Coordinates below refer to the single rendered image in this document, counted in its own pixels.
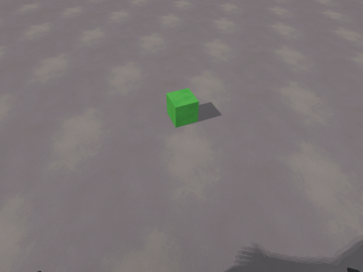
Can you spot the carton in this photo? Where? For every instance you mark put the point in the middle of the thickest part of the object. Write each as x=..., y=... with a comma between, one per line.
x=182, y=107

